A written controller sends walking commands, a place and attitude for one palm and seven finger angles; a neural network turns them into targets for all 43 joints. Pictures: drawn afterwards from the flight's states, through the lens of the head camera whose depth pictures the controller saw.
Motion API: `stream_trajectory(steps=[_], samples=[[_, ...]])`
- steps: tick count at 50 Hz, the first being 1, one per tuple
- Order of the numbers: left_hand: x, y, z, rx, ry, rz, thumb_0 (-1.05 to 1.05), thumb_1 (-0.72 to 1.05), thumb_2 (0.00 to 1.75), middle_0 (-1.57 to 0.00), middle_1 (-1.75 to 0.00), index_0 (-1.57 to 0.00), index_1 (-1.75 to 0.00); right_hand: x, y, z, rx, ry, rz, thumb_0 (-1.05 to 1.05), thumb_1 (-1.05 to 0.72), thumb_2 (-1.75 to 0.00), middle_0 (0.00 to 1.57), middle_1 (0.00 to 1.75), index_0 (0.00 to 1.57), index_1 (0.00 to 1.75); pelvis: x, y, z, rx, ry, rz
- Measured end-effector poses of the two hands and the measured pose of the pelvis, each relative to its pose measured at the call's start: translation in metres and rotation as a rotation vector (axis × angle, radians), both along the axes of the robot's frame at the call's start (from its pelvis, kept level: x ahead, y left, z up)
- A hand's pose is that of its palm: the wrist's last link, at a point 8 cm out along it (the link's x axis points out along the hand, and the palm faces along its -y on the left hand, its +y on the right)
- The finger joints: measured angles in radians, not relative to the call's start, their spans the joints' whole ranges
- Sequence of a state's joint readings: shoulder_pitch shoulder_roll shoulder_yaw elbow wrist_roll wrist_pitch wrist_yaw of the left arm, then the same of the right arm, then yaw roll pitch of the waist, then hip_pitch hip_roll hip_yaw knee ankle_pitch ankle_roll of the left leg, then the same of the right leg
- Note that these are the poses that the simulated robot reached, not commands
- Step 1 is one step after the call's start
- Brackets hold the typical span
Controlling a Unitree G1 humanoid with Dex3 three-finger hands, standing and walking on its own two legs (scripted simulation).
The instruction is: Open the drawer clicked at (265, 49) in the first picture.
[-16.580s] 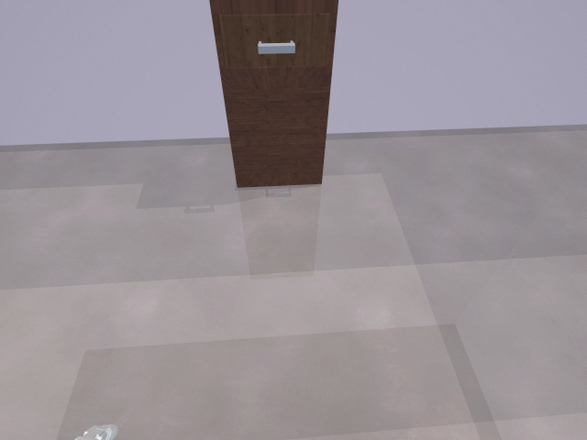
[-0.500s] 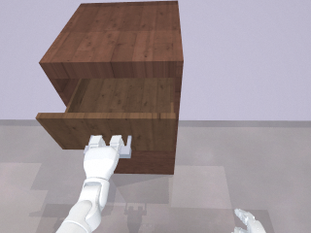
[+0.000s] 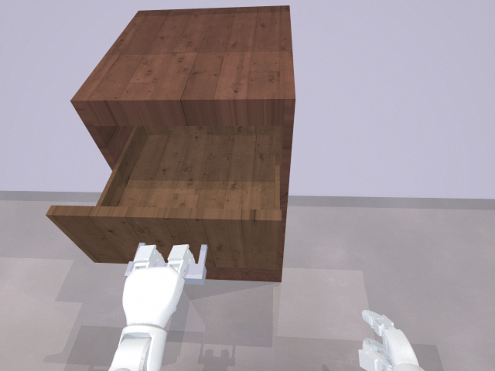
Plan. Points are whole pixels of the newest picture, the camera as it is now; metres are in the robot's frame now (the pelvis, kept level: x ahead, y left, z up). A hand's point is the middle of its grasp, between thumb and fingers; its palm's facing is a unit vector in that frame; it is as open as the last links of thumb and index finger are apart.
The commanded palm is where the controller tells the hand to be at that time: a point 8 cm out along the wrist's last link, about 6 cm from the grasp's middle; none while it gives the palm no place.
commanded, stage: pull the drawer open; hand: left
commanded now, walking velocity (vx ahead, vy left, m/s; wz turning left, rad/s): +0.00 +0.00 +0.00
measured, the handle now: (169, 260) +0.30 +0.17 -0.01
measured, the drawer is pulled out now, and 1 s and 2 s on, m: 0.22 0.30 0.30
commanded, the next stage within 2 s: open the thumb to release the handle in 0.86 s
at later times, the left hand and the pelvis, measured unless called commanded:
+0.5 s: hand (159, 341) +0.18 +0.16 -0.03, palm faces -0.01 -0.15 -0.99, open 6.3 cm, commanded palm +0.14 +0.16 +0.02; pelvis -0.01 -0.01 -0.01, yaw +0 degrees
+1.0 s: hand (156, 350) +0.17 +0.16 -0.03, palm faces -0.03 -0.16 -0.99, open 6.4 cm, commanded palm +0.14 +0.17 +0.02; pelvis +0.00 -0.02 -0.02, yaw -1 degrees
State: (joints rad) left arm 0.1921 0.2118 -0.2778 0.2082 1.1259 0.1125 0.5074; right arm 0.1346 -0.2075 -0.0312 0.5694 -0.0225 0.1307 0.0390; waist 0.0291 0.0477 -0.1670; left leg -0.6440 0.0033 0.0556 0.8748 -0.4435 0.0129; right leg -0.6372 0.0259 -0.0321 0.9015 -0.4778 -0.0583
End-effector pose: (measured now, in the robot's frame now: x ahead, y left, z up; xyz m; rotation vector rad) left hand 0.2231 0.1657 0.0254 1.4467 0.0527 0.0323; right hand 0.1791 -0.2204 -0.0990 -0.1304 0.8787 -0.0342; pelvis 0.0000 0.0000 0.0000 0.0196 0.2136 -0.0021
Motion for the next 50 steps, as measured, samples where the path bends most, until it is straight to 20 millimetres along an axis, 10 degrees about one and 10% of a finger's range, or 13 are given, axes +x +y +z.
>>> stream_trajectory(steps=[29,50], samples=[[-0.076,-0.001,0.001,-0.03,0.001,0.019,0.05,0.64,0.78,-0.24,-1.35,-0.37,-1.28,0.006,0.001,-0.005,0.021,-0.081,0.079,0.01,-0.91,-0.9,0.19,0.3,0.2,0.3,-0.011,-0.009,-0.016,0.013,0.009,-0.007],[-0.077,0.001,0.002,-0.033,0.019,-0.005,0.05,0.66,0.73,-0.22,-1.33,-0.35,-1.26,0.007,-0.012,-0.016,0.007,-0.08,0.085,0.01,-0.91,-0.9,0.19,0.3,0.2,0.3,-0.001,-0.016,-0.025,0.029,0.061,-0.027]])
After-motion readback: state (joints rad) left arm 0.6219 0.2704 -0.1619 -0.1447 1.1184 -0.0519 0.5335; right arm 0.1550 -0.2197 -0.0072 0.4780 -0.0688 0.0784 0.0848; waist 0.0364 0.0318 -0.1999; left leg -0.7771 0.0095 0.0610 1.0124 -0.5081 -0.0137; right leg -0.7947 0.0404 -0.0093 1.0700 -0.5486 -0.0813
